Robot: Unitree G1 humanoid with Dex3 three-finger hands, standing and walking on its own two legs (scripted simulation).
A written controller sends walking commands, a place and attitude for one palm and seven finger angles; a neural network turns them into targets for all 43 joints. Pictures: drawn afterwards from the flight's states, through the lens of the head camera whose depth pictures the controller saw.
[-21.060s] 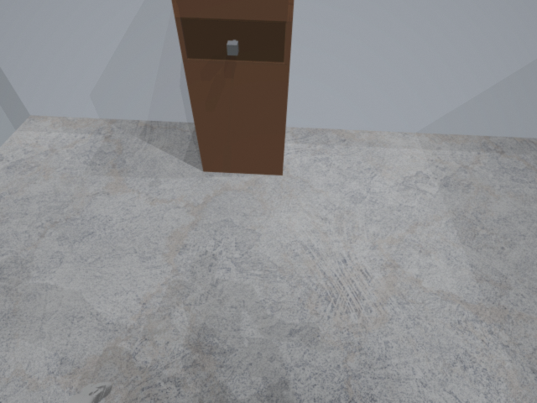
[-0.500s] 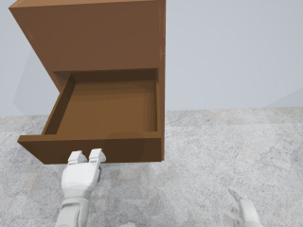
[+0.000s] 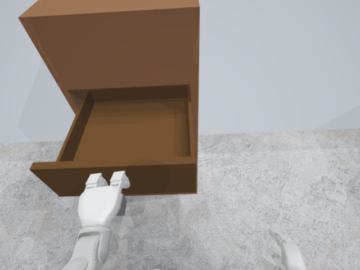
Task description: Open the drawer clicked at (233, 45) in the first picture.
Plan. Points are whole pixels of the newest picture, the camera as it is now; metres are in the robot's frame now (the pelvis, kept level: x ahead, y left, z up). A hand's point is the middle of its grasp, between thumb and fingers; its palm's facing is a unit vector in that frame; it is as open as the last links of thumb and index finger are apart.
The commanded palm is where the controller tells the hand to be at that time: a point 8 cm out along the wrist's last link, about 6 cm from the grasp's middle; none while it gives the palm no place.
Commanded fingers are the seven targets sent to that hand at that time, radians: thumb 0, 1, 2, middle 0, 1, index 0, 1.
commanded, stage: lift the hand off the handle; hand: left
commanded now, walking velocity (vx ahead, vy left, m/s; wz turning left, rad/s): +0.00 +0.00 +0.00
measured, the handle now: (117, 196) +0.29 +0.19 -0.02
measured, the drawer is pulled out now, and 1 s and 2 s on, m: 0.29 0.29 0.29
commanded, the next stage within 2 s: draw the hand back to the body in 1.06 s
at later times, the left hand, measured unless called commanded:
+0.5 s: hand (103, 196) +0.25 +0.19 +0.05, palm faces +0.02 -0.12 -0.99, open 13.4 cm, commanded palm +0.23 +0.18 +0.12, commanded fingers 0.00 -0.50 0.30 -0.30 -1.20 -0.30 -1.20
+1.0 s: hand (94, 173) +0.26 +0.18 +0.13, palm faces +0.12 -0.12 -0.99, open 13.8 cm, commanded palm +0.23 +0.18 +0.19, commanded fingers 0.00 -0.50 0.30 -0.30 -1.20 -0.30 -1.20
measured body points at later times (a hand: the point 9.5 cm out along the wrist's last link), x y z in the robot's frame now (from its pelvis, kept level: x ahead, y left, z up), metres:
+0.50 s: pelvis +0.02 +0.00 +0.02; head +0.02 -0.04 +0.47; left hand +0.25 +0.19 +0.10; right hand +0.25 -0.20 -0.08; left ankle +0.02 +0.13 -0.70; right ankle +0.00 -0.12 -0.70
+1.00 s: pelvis +0.03 -0.01 +0.04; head +0.02 -0.07 +0.48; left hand +0.25 +0.19 +0.19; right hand +0.26 -0.21 -0.06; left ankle +0.02 +0.13 -0.70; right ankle +0.00 -0.12 -0.70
